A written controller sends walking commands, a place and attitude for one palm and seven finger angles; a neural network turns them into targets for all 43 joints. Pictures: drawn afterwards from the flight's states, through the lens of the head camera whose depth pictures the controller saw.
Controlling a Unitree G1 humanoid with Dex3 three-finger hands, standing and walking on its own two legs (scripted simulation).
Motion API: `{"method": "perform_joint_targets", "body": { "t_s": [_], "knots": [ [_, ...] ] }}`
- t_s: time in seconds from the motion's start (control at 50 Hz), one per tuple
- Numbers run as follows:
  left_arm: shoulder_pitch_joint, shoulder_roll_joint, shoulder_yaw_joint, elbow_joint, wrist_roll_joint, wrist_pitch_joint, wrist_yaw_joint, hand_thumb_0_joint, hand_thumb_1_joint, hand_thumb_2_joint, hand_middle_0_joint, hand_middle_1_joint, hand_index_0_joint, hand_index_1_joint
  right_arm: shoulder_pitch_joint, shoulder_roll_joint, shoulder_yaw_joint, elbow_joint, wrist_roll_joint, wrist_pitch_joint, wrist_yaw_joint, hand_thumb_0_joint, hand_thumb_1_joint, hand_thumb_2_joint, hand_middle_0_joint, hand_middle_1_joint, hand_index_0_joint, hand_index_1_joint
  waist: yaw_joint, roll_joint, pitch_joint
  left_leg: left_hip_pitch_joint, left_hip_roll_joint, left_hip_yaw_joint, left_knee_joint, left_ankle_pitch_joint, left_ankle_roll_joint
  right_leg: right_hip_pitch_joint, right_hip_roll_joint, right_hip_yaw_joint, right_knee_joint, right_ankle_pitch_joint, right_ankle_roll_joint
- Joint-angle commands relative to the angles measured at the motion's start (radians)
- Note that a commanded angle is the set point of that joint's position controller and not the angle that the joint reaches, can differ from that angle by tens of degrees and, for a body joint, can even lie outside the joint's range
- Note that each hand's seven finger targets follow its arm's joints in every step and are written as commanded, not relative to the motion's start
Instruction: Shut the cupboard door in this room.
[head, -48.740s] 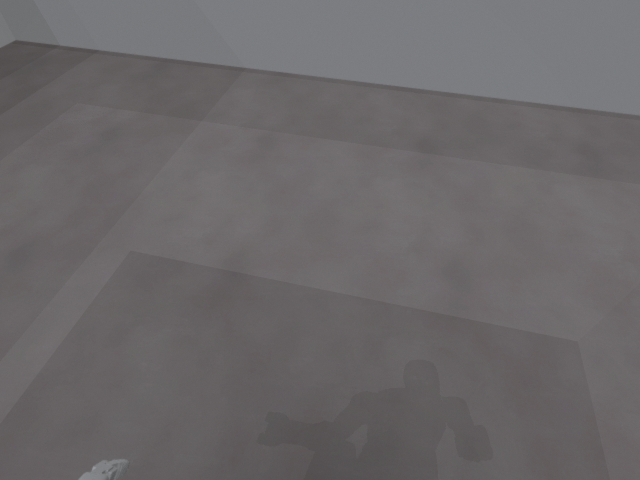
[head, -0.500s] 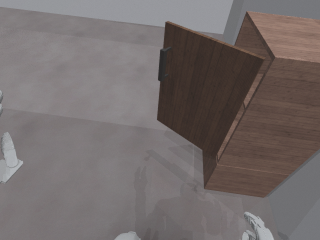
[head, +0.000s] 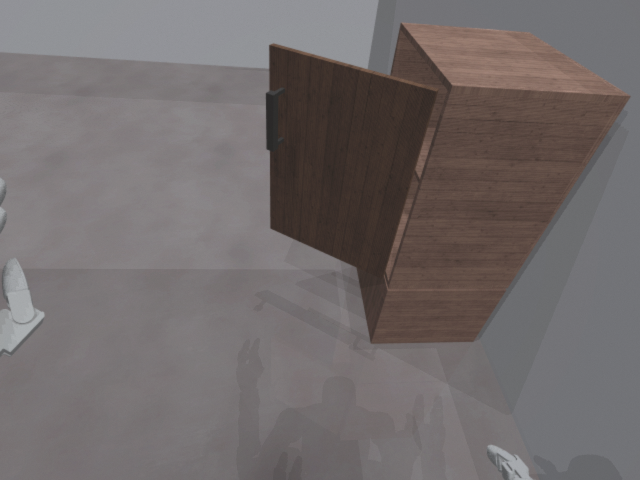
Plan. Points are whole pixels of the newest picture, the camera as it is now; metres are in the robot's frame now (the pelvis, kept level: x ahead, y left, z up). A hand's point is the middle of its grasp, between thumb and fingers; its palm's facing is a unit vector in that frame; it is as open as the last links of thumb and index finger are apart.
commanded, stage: stop stepping back and stand still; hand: left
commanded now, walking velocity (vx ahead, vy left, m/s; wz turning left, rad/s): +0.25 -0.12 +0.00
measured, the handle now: (276, 119) +0.97 +0.14 +0.01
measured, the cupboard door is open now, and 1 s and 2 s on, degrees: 57 57 57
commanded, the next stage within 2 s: let the arm hang, fingers relaxed in 0.60 s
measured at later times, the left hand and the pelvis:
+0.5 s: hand out of the picture +0.15 +0.30 +0.18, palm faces +0.43 -0.82 -0.38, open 7.4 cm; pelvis -0.08 +0.04 +0.00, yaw -4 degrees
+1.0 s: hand out of the picture +0.01 +0.20 -0.16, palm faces +0.06 -0.99 -0.15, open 6.9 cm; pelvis -0.08 +0.04 +0.00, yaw +0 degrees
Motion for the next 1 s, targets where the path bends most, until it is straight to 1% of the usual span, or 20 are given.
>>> {"method": "perform_joint_targets", "body": {
  "t_s": [0.0, 0.06, 0.1, 0.16, 0.24, 0.34, 0.36, 0.38, 0.4, 0.42, 0.52, 0.6, 0.62, 0.66, 0.68, 0.7, 0.74, 0.8, 0.88, 0.98],
  "knots": [
    [0.013, 0.159, 0.132, -0.19, -0.001, -0.038, 0.018, 0.0, 0.9, 0.9, -0.2, -0.3, -0.2, -0.3, -0.134, -0.13, -0.033, -0.192, -0.008, -0.066, -0.023, 0.0, -0.9, -0.9, 0.2, 0.3, 0.2, 0.3, 0.018, 0.329, 0.057, -0.063, 0.21, -0.336, -0.578, -0.737, -0.073, -0.022, 0.099, -0.116, 0.114, -0.12, -0.045],
    [0.041, 0.156, 0.116, -0.279, 0.002, -0.039, 0.015, 0.0, 0.9, 0.9, -0.2, -0.3, -0.2, -0.3, -0.126, -0.121, -0.041, -0.192, -0.023, -0.078, -0.014, 0.0, -0.9, -0.9, 0.2, 0.3, 0.2, 0.3, 0.023, 0.262, -0.004, -0.073, 0.159, -0.185, -0.477, -0.587, -0.065, 0.109, 0.101, -0.154, 0.002, -0.094, -0.069],
    [0.085, 0.169, 0.124, -0.293, 0.006, -0.028, 0.023, 0.0, 0.9, 0.9, -0.2, -0.3, -0.2, -0.3, -0.113, -0.116, -0.045, -0.188, -0.027, -0.067, -0.009, 0.0, -0.9, -0.9, 0.2, 0.3, 0.2, 0.3, 0.015, 0.175, -0.035, -0.06, 0.081, -0.083, -0.276, -0.465, -0.052, 0.142, 0.028, -0.079, -0.148, -0.104, -0.107],
    [0.033, 0.204, 0.163, -0.276, 0.004, -0.038, 0.035, 0.0, 0.9, 0.9, -0.2, -0.3, -0.2, -0.3, -0.077, -0.115, -0.061, -0.152, -0.037, -0.035, 0.007, 0.0, -0.9, -0.9, 0.2, 0.3, 0.2, 0.3, 0.025, -0.142, 0.011, -0.229, -0.003, -0.017, 0.362, -0.225, -0.062, -0.005, -0.354, 0.415, -0.389, -0.362, -0.307],
    [-0.052, 0.177, 0.141, -0.121, 0.017, -0.058, 0.04, 0.0, 0.9, 0.9, -0.2, -0.3, -0.2, -0.3, -0.086, -0.11, -0.054, -0.148, -0.024, -0.03, -0.006, 0.0, -0.9, -0.9, 0.2, 0.3, 0.2, 0.3, -0.002, -0.082, 0.117, -0.125, 0.08, -0.048, 0.341, -0.209, -0.048, -0.243, -0.27, 0.226, -0.364, -0.405, -0.237],
    [-0.174, 0.138, 0.061, -0.135, 0.026, -0.059, 0.043, 0.0, 0.9, 0.9, -0.2, -0.3, -0.2, -0.3, -0.104, -0.11, -0.048, -0.135, -0.025, -0.067, -0.043, 0.0, -0.9, -0.9, 0.2, 0.3, 0.2, 0.3, -0.003, -0.032, 0.118, 0.187, 0.025, 0.076, -0.01, -0.243, -0.022, -0.298, -0.186, 0.062, -0.219, -0.4, -0.184],
    [-0.178, 0.141, 0.06, -0.171, 0.024, -0.058, 0.041, 0.0, 0.9, 0.9, -0.2, -0.3, -0.2, -0.3, -0.092, -0.124, -0.048, -0.141, -0.026, -0.073, -0.045, 0.0, -0.9, -0.9, 0.2, 0.3, 0.2, 0.3, -0.009, 0.064, 0.107, 0.222, 0.052, -0.006, -0.122, -0.329, 0.002, -0.303, -0.124, 0.019, -0.066, -0.353, -0.155],
    [-0.172, 0.136, 0.069, -0.212, 0.019, -0.062, 0.039, 0.0, 0.9, 0.9, -0.2, -0.3, -0.2, -0.3, -0.092, -0.151, -0.053, -0.152, -0.025, -0.078, -0.044, 0.0, -0.9, -0.9, 0.2, 0.3, 0.2, 0.3, -0.014, 0.271, 0.116, 0.278, 0.204, -0.299, -0.289, -0.459, 0.071, -0.403, -0.01, -0.054, 0.18, -0.258, -0.093],
    [-0.161, 0.154, 0.092, -0.257, 0.022, -0.071, 0.04, 0.0, 0.9, 0.9, -0.2, -0.3, -0.2, -0.3, -0.101, -0.143, -0.047, -0.166, -0.023, -0.083, -0.035, 0.0, -0.9, -0.9, 0.2, 0.3, 0.2, 0.3, -0.003, 0.339, 0.089, 0.271, 0.341, -0.505, -0.4, -0.479, 0.132, -0.432, 0.047, -0.132, 0.387, -0.186, -0.054],
    [-0.103, 0.194, 0.13, -0.226, 0.018, -0.077, 0.028, 0.0, 0.9, 0.9, -0.2, -0.3, -0.2, -0.3, -0.116, -0.118, -0.041, -0.157, -0.027, -0.088, -0.028, 0.0, -0.9, -0.9, 0.2, 0.3, 0.2, 0.3, -0.006, 0.273, 0.076, 0.167, 0.373, -0.56, -0.469, -0.64, 0.134, -0.392, 0.002, -0.044, 0.494, -0.136, -0.056],
    [0.033, 0.145, 0.122, -0.264, 0.017, -0.05, 0.019, 0.0, 0.9, 0.9, -0.2, -0.3, -0.2, -0.3, -0.136, -0.098, -0.033, -0.157, -0.031, -0.061, 0.01, 0.0, -0.9, -0.9, 0.2, 0.3, 0.2, 0.3, 0.023, 0.247, 0.064, -0.059, 0.28, -0.206, -0.441, -0.54, 0.073, -0.114, 0.004, -0.131, 0.289, -0.031, -0.061],
    [0.018, 0.143, 0.115, -0.2, 0.014, -0.011, 0.029, 0.0, 0.9, 0.9, -0.2, -0.3, -0.2, -0.3, -0.125, -0.095, -0.03, -0.179, -0.029, -0.03, -0.001, 0.0, -0.9, -0.9, 0.2, 0.3, 0.2, 0.3, 0.017, 0.23, 0.05, -0.127, 0.197, -0.079, -0.319, -0.563, 0.006, 0.125, 0.05, -0.191, -0.031, -0.063, -0.071],
    [0.0, 0.148, 0.117, -0.19, 0.016, -0.004, 0.032, 0.0, 0.9, 0.9, -0.2, -0.3, -0.2, -0.3, -0.116, -0.091, -0.031, -0.177, -0.03, -0.022, -0.002, 0.0, -0.9, -0.9, 0.2, 0.3, 0.2, 0.3, 0.014, 0.153, 0.048, -0.135, 0.154, -0.05, -0.202, -0.514, -0.008, 0.142, 0.013, -0.114, -0.13, -0.085, -0.092],
    [-0.027, 0.179, 0.131, -0.203, 0.005, -0.006, 0.04, 0.0, 0.9, 0.9, -0.2, -0.3, -0.2, -0.3, -0.102, -0.074, -0.029, -0.181, -0.031, -0.016, -0.001, 0.0, -0.9, -0.9, 0.2, 0.3, 0.2, 0.3, 0.009, -0.062, 0.037, -0.133, 0.05, 0.009, 0.166, -0.259, -0.037, 0.048, -0.249, 0.315, -0.327, -0.111, -0.226],
    [-0.015, -0.12, -0.306, 0.544, 0.092, 0.146, -0.111, 0.0, 0.9, 0.9, -0.2, -0.3, -0.2, -0.3, -0.152, -0.112, -0.032, -0.068, -0.019, -0.052, 0.082, 0.0, -0.9, -0.9, 0.2, 0.3, 0.2, 0.3, -0.03, -0.044, 0.076, -0.184, 0.108, 0.037, 0.235, -0.16, -0.059, -0.006, -0.419, 0.066, -0.113, 0.686, -0.211],
    [-0.041, -0.144, -0.318, 0.567, 0.08, 0.205, -0.136, 0.0, 0.9, 0.9, -0.2, -0.3, -0.2, -0.3, -0.064, -0.082, -0.052, -0.031, -0.022, -0.018, 0.079, 0.0, -0.9, -0.9, 0.2, 0.3, 0.2, 0.3, -0.039, -0.082, -0.034, -0.01, 0.084, -0.059, 0.198, -0.241, -0.068, -0.071, -0.288, 0.092, -0.041, 0.659, -0.221],
    [-0.122, -0.162, -0.346, 0.637, 0.07, 0.219, -0.149, 0.0, 0.9, 0.9, -0.2, -0.3, -0.2, -0.3, -0.022, -0.113, -0.05, -0.02, -0.03, 0.03, 0.071, 0.0, -0.9, -0.9, 0.2, 0.3, 0.2, 0.3, -0.02, -0.189, 0.003, 0.075, 0.066, -0.045, 0.117, 0.036, -0.042, -0.155, -0.185, -0.047, 0.016, 0.467, -0.151],
    [-0.172, -0.128, -0.365, 0.79, 0.073, 0.221, -0.153, 0.0, 0.9, 0.9, -0.2, -0.3, -0.2, -0.3, -0.09, -0.132, -0.032, -0.024, -0.044, 0.069, 0.068, 0.0, -0.9, -0.9, 0.2, 0.3, 0.2, 0.3, 0.013, -0.257, 0.057, 0.106, 0.066, -0.057, 0.08, 0.043, -0.023, -0.193, -0.175, -0.029, -0.072, 0.252, -0.125],
    [-0.23, -0.117, -0.373, 1.057, 0.065, 0.228, -0.147, 0.0, 0.9, 0.9, -0.2, -0.3, -0.2, -0.3, -0.065, -0.129, -0.02, 0.086, -0.056, 0.092, 0.066, 0.0, -0.9, -0.9, 0.2, 0.3, 0.2, 0.3, 0.001, 0.026, 0.095, 0.127, 0.107, -0.129, -0.108, -0.01, 0.002, -0.167, -0.106, -0.055, -0.094, -0.027, -0.085],
    [-0.144, -0.182, -0.366, 1.312, 0.068, 0.2, -0.141, 0.0, 0.9, 0.9, -0.2, -0.3, -0.2, -0.3, -0.041, -0.057, -0.021, 0.206, -0.057, 0.09, 0.052, 0.0, -0.9, -0.9, 0.2, 0.3, 0.2, 0.3, 0.022, 0.187, 0.06, 0.13, 0.077, -0.082, -0.181, -0.144, -0.017, -0.048, -0.118, -0.01, -0.221, 0.036, -0.107]
  ]
}}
